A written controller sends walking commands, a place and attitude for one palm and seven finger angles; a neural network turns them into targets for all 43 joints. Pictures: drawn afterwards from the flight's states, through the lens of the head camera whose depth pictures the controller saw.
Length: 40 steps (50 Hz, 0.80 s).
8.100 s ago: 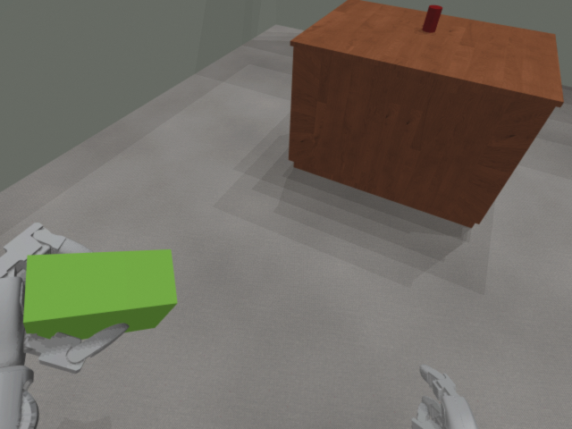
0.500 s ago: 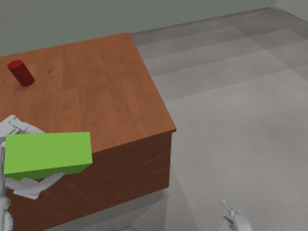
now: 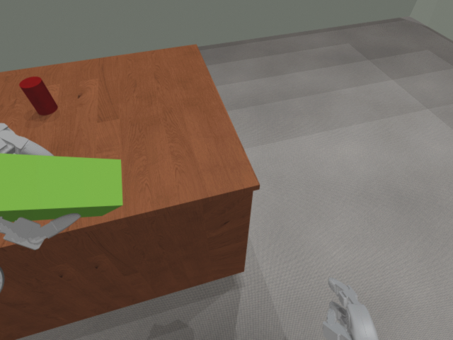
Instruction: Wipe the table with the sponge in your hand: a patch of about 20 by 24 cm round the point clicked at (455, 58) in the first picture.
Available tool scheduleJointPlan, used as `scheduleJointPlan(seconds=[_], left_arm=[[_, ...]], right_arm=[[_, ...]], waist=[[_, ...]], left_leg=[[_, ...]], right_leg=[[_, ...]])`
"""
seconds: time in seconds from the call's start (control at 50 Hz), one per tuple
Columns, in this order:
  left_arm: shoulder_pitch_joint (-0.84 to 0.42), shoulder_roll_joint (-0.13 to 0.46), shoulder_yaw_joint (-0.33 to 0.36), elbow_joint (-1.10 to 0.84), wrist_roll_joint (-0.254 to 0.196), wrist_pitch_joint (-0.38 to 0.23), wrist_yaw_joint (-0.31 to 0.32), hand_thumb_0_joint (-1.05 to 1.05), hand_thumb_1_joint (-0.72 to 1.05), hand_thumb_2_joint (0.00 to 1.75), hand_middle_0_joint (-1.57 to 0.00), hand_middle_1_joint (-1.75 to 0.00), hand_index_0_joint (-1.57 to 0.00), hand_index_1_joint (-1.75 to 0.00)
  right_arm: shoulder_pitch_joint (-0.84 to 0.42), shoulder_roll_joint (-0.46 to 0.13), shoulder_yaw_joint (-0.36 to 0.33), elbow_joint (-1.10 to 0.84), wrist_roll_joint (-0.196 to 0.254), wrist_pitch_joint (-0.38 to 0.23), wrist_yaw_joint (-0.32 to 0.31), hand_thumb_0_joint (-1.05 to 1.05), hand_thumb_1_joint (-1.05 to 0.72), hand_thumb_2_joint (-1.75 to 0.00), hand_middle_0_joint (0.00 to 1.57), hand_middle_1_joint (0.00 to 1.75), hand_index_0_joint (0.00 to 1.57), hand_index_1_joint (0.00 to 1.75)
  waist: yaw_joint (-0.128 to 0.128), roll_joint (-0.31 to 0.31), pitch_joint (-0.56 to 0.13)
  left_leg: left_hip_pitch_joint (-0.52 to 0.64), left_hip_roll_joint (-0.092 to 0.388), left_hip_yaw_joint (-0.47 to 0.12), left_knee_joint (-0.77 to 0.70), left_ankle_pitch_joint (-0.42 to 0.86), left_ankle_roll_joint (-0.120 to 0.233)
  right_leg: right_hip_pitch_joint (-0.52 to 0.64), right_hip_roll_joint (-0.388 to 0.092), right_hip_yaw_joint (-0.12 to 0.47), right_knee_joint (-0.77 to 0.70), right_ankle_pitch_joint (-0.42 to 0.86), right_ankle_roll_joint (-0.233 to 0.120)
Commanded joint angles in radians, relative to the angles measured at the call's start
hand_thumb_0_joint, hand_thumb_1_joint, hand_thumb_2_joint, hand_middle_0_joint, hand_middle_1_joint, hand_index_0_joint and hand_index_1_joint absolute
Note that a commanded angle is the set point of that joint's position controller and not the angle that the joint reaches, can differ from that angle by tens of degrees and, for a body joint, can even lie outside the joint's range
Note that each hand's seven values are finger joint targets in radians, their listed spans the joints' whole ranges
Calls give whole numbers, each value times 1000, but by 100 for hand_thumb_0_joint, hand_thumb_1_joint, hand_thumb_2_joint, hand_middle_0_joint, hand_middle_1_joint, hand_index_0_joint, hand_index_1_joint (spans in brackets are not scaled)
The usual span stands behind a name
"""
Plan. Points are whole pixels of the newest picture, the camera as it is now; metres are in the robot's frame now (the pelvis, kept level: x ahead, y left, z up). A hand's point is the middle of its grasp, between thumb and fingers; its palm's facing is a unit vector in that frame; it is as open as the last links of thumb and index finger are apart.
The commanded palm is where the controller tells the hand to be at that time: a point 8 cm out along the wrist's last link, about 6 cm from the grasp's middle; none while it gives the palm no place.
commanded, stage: come to a stop and stand still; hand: left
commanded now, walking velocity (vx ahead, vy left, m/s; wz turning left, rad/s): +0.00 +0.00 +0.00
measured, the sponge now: (77, 190) +0.26 +0.23 +0.18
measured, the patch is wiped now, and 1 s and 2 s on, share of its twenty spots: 0.00 0.00 0.00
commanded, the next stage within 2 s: look again from close up in 1.10 s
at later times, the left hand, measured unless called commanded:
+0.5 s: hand (46, 198) +0.25 +0.27 +0.17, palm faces +0.33 -0.86 -0.40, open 10.2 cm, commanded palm +0.19 +0.30 +0.18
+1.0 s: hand (26, 192) +0.26 +0.31 +0.16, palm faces +0.31 -0.87 -0.37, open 10.2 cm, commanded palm +0.20 +0.35 +0.18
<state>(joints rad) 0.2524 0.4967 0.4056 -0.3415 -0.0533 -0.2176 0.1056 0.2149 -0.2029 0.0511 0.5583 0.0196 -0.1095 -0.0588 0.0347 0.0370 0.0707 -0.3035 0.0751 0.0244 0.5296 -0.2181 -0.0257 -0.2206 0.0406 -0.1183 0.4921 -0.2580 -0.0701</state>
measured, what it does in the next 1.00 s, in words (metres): shifts its weight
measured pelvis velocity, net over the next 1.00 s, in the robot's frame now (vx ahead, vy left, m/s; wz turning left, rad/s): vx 0.03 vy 0.08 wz -0.06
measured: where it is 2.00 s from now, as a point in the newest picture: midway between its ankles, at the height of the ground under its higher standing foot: outside the picture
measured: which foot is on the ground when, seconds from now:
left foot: down 0.00-1.00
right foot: down 0.00-1.00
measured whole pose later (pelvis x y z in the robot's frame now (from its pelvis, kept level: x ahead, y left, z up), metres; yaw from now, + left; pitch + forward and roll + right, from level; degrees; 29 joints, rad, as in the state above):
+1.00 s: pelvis +0.03 +0.08 +0.01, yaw -4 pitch +1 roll -2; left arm 0.43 0.37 0.35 -0.52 -0.03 -0.16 0.11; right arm 0.15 -0.19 0.03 0.57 0.00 -0.10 -0.02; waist 0.02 -0.03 0.06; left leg -0.26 -0.05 0.01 0.45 -0.21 0.07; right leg -0.18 -0.02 -0.02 0.36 -0.20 0.04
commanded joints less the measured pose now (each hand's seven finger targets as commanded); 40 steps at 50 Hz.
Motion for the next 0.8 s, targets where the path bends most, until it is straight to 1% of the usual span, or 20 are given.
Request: scheduleJointPlan(seconds=[0.0,0.06,0.08,0.1,0.16,0.18,0.2,0.24,0.28,0.34,0.4,0.46,0.48,0.54,0.58,0.6,0.64,0.68,0.72,0.78], left_arm=[[140,6,37,-169,-32,-43,2,0,10,130,-120,-160,-120,-160],[106,-7,-4,-256,-14,-26,10,0,10,130,-120,-160,-120,-160],[65,37,22,-283,-13,-27,20,0,10,130,-120,-160,-120,-160],[68,15,10,-273,-6,-27,21,0,10,130,-120,-160,-120,-160],[33,80,72,-355,11,-35,38,0,10,130,-120,-160,-120,-160],[14,157,133,-402,12,-41,48,0,10,130,-120,-160,-120,-160],[40,98,104,-388,7,-41,44,0,10,130,-120,-160,-120,-160],[72,106,121,-415,4,-45,48,0,10,130,-120,-160,-120,-160],[108,114,137,-424,-1,-49,52,0,10,130,-120,-160,-120,-160],[164,52,95,-404,-7,-53,44,0,10,130,-120,-160,-120,-160],[200,4,54,-333,-9,-43,36,0,10,130,-120,-160,-120,-160],[169,6,44,-309,-5,-35,30,0,10,130,-120,-160,-120,-160],[143,18,47,-322,-3,-33,31,0,10,130,-120,-160,-120,-160],[92,9,31,-345,4,-27,28,0,10,130,-120,-160,-120,-160],[65,54,62,-379,9,-24,34,0,10,130,-120,-160,-120,-160],[71,16,35,-379,7,-21,31,0,10,130,-120,-160,-120,-160],[63,23,35,-409,8,-19,30,0,10,130,-120,-160,-120,-160],[71,50,61,-430,9,-17,34,0,10,130,-120,-160,-120,-160],[92,22,39,-430,7,-15,31,0,10,130,-120,-160,-120,-160],[118,27,52,-405,6,-11,30,0,10,130,-120,-160,-120,-160]], right_arm=[[-68,-119,-71,-131,1,-66,27,0,-90,-90,20,30,20,30],[-105,-135,-73,-113,-4,-78,26,0,-90,-90,20,30,20,30],[-123,-144,-74,-106,-4,-77,21,0,-90,-90,20,30,20,30],[-127,-137,-74,-104,-5,-77,14,0,-90,-90,20,30,20,30],[-141,-135,-76,-110,-14,-75,2,0,-90,-90,20,30,20,30],[-146,-140,-77,-105,-19,-70,-1,0,-90,-90,20,30,20,30],[-138,-122,-74,-108,-16,-70,-2,0,-90,-90,20,30,20,30],[-140,-127,-79,-115,-16,-72,1,0,-90,-90,20,30,20,30],[-135,-136,-83,-112,-21,-72,4,0,-90,-90,20,30,20,30],[-134,-141,-88,-116,-23,-77,10,0,-90,-90,20,30,20,30],[-124,-143,-90,-108,-22,-71,14,0,-90,-90,20,30,20,30],[-129,-144,-90,-111,-20,-62,12,0,-90,-90,20,30,20,30],[-133,-150,-90,-107,-21,-56,10,0,-90,-90,20,30,20,30],[-135,-138,-86,-119,-20,-51,9,0,-90,-90,20,30,20,30],[-145,-140,-83,-119,-23,-47,7,0,-90,-90,20,30,20,30],[-143,-128,-79,-125,-21,-47,9,0,-90,-90,20,30,20,30],[-145,-130,-79,-130,-22,-49,13,0,-90,-90,20,30,20,30],[-144,-136,-80,-127,-23,-49,15,0,-90,-90,20,30,20,30],[-143,-126,-76,-132,-23,-49,18,0,-90,-90,20,30,20,30],[-136,-133,-81,-127,-21,-45,22,0,-90,-90,20,30,20,30]], waist=[[10,-169,-147],[-1,-180,-125],[-4,-135,-116],[-8,-107,-113],[-9,-6,-108],[-10,20,-125],[-14,34,-137],[-10,77,-163],[-12,74,-189],[-14,48,-193],[-18,2,-174],[-19,-36,-148],[-22,-1,-155],[-20,4,-166],[-15,30,-188],[-16,34,-192],[-14,62,-205],[-13,67,-226],[-12,77,-232],[-14,56,-225]], left_leg=[[39,-59,-16,23,-32,36],[91,-55,-40,-18,-3,43],[110,-51,-45,-36,-7,42],[113,-48,-53,-45,-14,47],[101,-53,-55,-59,-6,47],[98,-51,-62,-66,-5,45],[89,-50,-63,-71,12,45],[83,-52,-62,-70,54,43],[88,-47,-73,-84,102,38],[111,-42,-67,-94,147,40],[118,-29,-74,-132,132,41],[102,-26,-79,-162,79,43],[105,-27,-84,-176,80,42],[105,-23,-87,-189,89,44],[106,-21,-94,-189,125,45],[112,-18,-94,-183,153,47],[117,-20,-95,-175,202,44],[122,-17,-104,-171,249,40],[133,-12,-104,-160,294,38],[117,-6,-108,-171,265,30]], right_leg=[[-2,-198,296,-236,-2,32],[-55,-158,256,-255,-44,72],[-78,-145,253,-257,-78,68],[-85,-138,245,-261,-107,70],[-55,-133,242,-268,-99,56],[-33,-131,235,-253,-74,49],[7,-128,218,-237,-38,45],[63,-122,218,-221,55,45],[107,-111,192,-187,139,42],[113,-93,167,-176,215,51],[95,-74,146,-176,198,60],[80,-64,141,-190,162,67],[85,-61,141,-182,164,64],[107,-55,130,-171,186,67],[132,-56,126,-155,216,66],[136,-60,123,-151,235,64],[148,-57,118,-143,259,64],[159,-53,110,-129,270,64],[151,-54,105,-127,279,65],[147,-52,102,-124,256,65]])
